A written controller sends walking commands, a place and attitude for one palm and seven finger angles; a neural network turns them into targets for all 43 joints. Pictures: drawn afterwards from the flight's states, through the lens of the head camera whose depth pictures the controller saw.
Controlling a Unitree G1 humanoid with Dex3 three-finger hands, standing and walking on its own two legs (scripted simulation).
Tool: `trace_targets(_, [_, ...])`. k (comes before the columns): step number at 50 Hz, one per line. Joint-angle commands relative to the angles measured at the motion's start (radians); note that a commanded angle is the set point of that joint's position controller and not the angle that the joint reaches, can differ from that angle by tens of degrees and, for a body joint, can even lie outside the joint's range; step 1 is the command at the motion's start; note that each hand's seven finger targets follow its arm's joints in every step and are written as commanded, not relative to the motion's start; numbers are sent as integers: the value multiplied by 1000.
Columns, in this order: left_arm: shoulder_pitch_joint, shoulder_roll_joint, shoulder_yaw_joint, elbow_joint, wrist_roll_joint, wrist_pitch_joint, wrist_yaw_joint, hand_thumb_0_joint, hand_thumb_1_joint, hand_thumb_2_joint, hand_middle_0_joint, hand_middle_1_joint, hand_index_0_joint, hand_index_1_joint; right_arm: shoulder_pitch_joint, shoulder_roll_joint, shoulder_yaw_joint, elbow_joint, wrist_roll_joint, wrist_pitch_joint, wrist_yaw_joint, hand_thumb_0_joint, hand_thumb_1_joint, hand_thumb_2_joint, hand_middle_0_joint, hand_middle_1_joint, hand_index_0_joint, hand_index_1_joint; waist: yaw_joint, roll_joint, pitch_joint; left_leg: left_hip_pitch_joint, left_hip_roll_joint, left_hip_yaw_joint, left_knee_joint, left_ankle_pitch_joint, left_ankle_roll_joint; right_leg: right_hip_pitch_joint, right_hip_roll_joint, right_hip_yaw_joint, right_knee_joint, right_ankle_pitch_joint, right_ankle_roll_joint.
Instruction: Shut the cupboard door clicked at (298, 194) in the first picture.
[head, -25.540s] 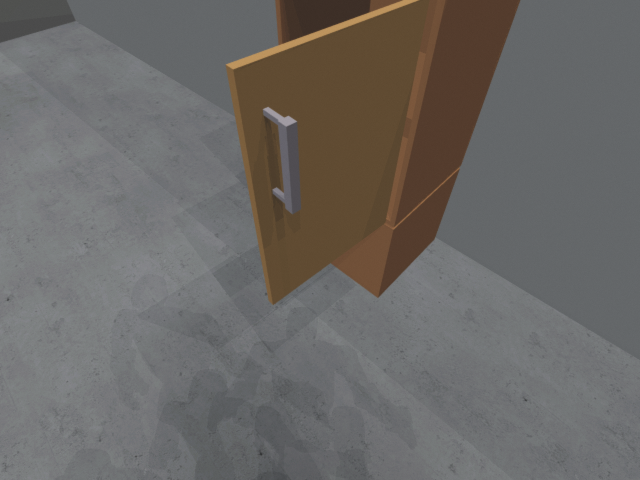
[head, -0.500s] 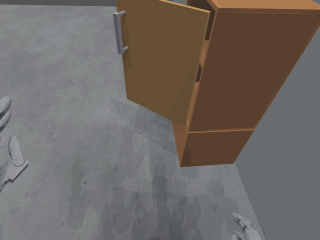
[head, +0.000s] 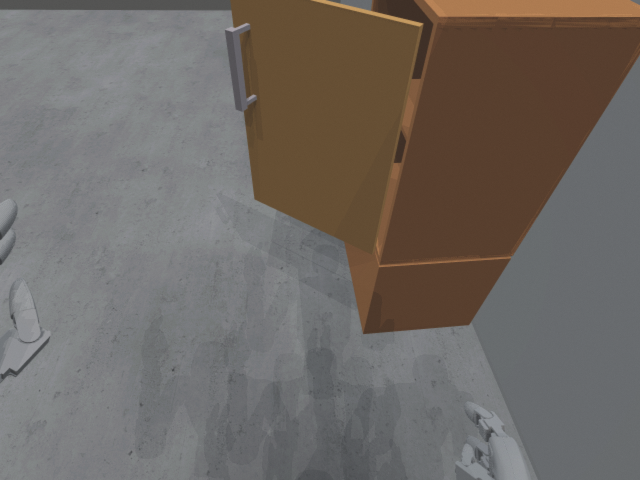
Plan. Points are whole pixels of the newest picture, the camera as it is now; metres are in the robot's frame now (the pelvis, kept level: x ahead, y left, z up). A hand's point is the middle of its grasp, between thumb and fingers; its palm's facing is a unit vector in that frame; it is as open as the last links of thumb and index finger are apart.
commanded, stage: let the arm hang, fingers relaxed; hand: left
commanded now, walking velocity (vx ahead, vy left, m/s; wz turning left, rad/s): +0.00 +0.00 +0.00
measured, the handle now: (243, 68) +0.91 +0.23 +0.09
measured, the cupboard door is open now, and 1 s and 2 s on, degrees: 52 52 52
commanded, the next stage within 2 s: look to check the result in 1.10 s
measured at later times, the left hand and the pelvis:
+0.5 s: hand out of the picture -0.07 +0.19 -0.18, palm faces +0.06 -0.98 -0.18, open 7.1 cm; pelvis -0.03 +0.00 +0.00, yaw +3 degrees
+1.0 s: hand out of the picture -0.03 +0.16 -0.17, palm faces +0.05 -0.99 -0.16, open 7.3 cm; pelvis -0.02 +0.00 +0.00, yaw +1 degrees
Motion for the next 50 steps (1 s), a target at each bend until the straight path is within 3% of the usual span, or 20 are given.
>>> trace_targets(1, [-116, 0, -288, 602, 61, 186, -140, 0, 900, 900, -200, -300, -200, -300, -85, -287, -109, 63, 19, -31, 76, 0, -900, -900, 200, 300, 200, 300, -24, 40, -110, 70, 105, -96, 87, 353, -13, -106, -190, 129, 53, 352, -33])
trace_targets(2, [-123, -6, -291, 586, 61, 207, -147, 0, 900, 900, -200, -300, -200, -300, -69, -292, -107, 50, 14, -14, 72, 0, -900, -900, 200, 300, 200, 300, -20, 62, -73, 49, 112, -109, 62, 304, -1, -133, -161, 99, 60, 209, -21])
trace_targets(4, [-185, -9, -304, 674, 68, 198, -155, 0, 900, 900, -200, -300, -200, -300, -59, -291, -89, 71, 1, 12, 70, 0, -900, -900, 200, 300, 200, 300, -1, -32, -57, -49, 149, -180, 6, 308, 46, -97, -106, 70, 127, 69, -11])
trace_targets(5, [-207, 0, -309, 724, 67, 196, -156, 0, 900, 900, -200, -300, -200, -300, -70, -288, -77, 74, -3, 23, 69, 0, -900, -900, 200, 300, 200, 300, 8, -108, -40, -85, 153, -208, -16, 287, 62, -66, -95, 75, 127, 45, -8])
trace_targets(7, [-249, 4, -320, 841, 70, 193, -155, 0, 900, 900, -200, -300, -200, -300, -79, -274, -65, 101, -11, 37, 71, 0, -900, -900, 200, 300, 200, 300, 10, -221, -23, -90, 124, -215, -26, 200, 54, -62, -118, 112, 70, 9, -17])
trace_targets(10, [-279, -20, -347, 1013, 65, 201, -149, 0, 900, 900, -200, -300, -200, -300, -47, -207, -47, 148, -20, 73, 76, 0, -900, -900, 200, 300, 200, 300, -10, -197, -10, 0, 49, -145, 16, 88, 24, -156, -191, 184, -30, -75, -55])
trace_targets(12, [-305, -32, -363, 1108, 61, 209, -144, 0, 900, 900, -200, -300, -200, -300, -20, -175, -39, 187, -25, 95, 76, 0, -900, -900, 200, 300, 200, 300, -24, -119, 12, 53, 25, -115, 26, 43, 10, -211, -210, 199, -77, -145, -69])
trace_targets(14, [-304, -44, -369, 1188, 58, 211, -140, 0, 900, 900, -200, -300, -200, -300, 0, -160, -36, 226, -26, 104, 74, 0, -900, -900, 200, 300, 200, 300, -27, 13, 16, 53, 34, -126, -11, 10, 9, -197, -189, 185, -81, -183, -61])
trace_targets(16, [-268, -59, -371, 1275, 55, 211, -138, 0, 900, 900, -200, -300, -200, -300, 14, -150, -34, 262, -26, 103, 67, 0, -900, -900, 200, 300, 200, 300, -14, 159, 19, -12, 56, -167, -98, -44, 18, -112, -148, 158, -56, -156, -39])
trace_targets(19, [-197, -85, -357, 1384, 55, 211, -136, 0, 900, 900, -200, -300, -200, -300, 27, -146, -43, 302, -24, 102, 55, 0, -900, -900, 200, 300, 200, 300, 15, 262, 16, -97, 80, -204, -190, -152, 27, 18, -116, 112, -42, -86, -30])
trace_targets(22, [-167, -94, -360, 1466, 53, 204, -139, 0, 900, 900, -200, -300, -200, -300, 61, -146, -50, 344, -19, 101, 47, 0, -900, -900, 200, 300, 200, 300, 18, 221, -2, -96, 81, -205, -215, -185, 25, 63, -112, 110, -56, -63, -33])
trace_targets(24, [-170, -98, -361, 1502, 54, 202, -139, 0, 900, 900, -200, -300, -200, -300, 90, -146, -57, 362, -15, 101, 44, 0, -900, -900, 200, 300, 200, 300, 10, 97, 31, -68, 80, -199, -205, -170, 27, 23, -123, 113, -92, -84, -36])
trace_targets(26, [-175, -108, -364, 1531, 55, 196, -137, 0, 900, 900, -200, -300, -200, -300, 118, -138, -59, 389, -14, 103, 42, 0, -900, -900, 200, 300, 200, 300, 0, 12, 57, -33, 66, -171, -170, -134, 24, -27, -142, 135, -134, -129, -43])
trace_targets(29, [-183, -118, -366, 1565, 53, 194, -134, 0, 900, 900, -200, -300, -200, -300, 160, -116, -59, 426, -13, 106, 42, 0, -900, -900, 200, 300, 200, 300, -16, -52, 79, 36, 59, -145, -135, -87, 21, -111, -158, 139, -166, -191, -49])
trace_targets(37, [-148, -154, -373, 1612, 53, 199, -126, 0, 900, 900, -200, -300, -200, -300, 158, -83, -51, 471, -14, 104, 39, 0, -900, -900, 200, 300, 200, 300, -3, -24, 141, -3, 76, -161, -196, -102, 29, -107, -131, 123, -131, -139, -27])
trace_targets(38, [-142, -151, -372, 1614, 54, 199, -125, 0, 900, 900, -200, -300, -200, -300, 155, -84, -51, 474, -13, 102, 39, 0, -900, -900, 200, 300, 200, 300, 1, 4, 139, -1, 75, -159, -199, -90, 28, -99, -130, 120, -125, -123, -27])
trace_targets(46, [-146, -182, -376, 1621, 52, 192, -121, 0, 900, 900, -200, -300, -200, -300, 162, -44, -40, 495, -14, 94, 38, 0, -900, -900, 200, 300, 200, 300, 1, -1, 121, 5, 67, -140, -202, -19, 19, -56, -137, 120, -124, -55, -20])
trace_targets(50, [-153, -189, -375, 1620, 50, 190, -119, 0, 900, 900, -200, -300, -200, -300, 166, -33, -40, 500, -14, 91, 37, 0, -900, -900, 200, 300, 200, 300, 1, 30, 99, 22, 67, -137, -194, 23, 17, -39, -138, 114, -120, -18, -22])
